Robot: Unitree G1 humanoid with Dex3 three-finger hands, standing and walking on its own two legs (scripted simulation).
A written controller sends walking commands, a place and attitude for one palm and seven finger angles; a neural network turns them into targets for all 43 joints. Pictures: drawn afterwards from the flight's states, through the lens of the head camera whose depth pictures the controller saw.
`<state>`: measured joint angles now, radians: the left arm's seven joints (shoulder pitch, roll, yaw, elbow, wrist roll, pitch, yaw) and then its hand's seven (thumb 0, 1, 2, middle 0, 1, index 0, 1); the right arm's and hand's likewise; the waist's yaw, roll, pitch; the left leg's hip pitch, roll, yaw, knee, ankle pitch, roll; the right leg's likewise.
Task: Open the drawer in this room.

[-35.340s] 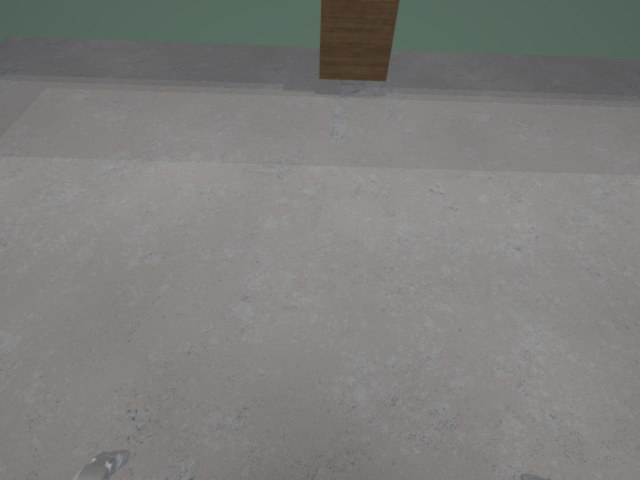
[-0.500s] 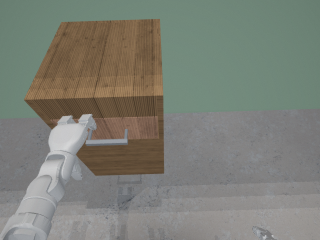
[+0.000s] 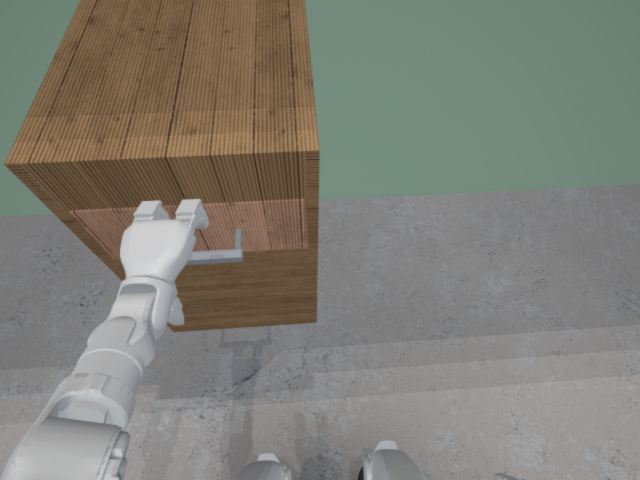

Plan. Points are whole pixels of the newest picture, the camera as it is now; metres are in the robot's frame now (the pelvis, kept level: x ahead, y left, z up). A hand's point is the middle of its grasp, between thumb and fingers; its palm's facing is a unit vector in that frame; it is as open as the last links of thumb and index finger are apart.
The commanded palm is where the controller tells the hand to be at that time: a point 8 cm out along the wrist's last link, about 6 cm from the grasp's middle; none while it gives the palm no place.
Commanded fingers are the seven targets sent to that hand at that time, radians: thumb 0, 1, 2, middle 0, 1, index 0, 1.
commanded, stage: move the hooked fingers above the handle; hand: left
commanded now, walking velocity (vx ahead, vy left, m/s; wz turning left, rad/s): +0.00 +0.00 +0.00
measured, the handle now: (199, 247) +0.50 +0.22 -0.16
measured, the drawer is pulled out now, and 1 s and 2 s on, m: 0.00 0.00 0.00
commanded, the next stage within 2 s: none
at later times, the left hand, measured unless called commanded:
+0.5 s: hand (199, 253) +0.46 +0.20 -0.11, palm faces +0.00 -0.02 -1.00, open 13.8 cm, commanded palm +0.43 +0.21 -0.05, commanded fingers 0.00 -0.50 0.30 -0.30 -1.20 -0.30 -1.20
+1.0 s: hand (198, 258) +0.45 +0.20 -0.11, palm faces -0.03 -0.04 -1.00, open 13.8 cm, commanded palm +0.43 +0.21 -0.05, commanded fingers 0.00 -0.50 0.30 -0.30 -1.20 -0.30 -1.20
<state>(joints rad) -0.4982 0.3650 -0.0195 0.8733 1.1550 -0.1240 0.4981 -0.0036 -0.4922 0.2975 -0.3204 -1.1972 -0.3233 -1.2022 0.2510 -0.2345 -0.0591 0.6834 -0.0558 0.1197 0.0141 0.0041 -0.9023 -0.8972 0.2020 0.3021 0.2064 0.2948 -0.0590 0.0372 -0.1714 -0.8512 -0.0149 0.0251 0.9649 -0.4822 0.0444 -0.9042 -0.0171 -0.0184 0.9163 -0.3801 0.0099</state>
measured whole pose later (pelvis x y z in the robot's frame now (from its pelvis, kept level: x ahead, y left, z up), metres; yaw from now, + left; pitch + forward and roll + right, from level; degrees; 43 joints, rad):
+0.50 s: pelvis -0.02 -0.01 -0.06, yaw -1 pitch +31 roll -2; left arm -0.75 0.46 0.07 1.06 1.18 -0.08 0.58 0.00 -0.49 0.30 -0.33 -1.21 -0.33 -1.21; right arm 0.25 -0.26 -0.05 0.70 -0.08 0.09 0.03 0.00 -0.90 -0.90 0.20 0.30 0.21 0.29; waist -0.14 0.05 -0.19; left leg -1.24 0.01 0.01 1.27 -0.57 0.03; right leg -1.29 0.00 -0.04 1.20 -0.45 -0.01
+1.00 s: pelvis -0.02 -0.01 -0.06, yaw +0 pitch +31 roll -2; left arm -0.74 0.46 0.05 1.06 1.17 -0.12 0.54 0.00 -0.49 0.30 -0.32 -1.20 -0.32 -1.20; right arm 0.23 -0.27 -0.04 0.67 -0.07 0.06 0.02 0.00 -0.90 -0.90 0.20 0.30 0.21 0.29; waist -0.13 0.05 -0.20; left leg -1.25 0.01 -0.01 1.28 -0.57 0.03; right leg -1.29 0.00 -0.05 1.20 -0.45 -0.01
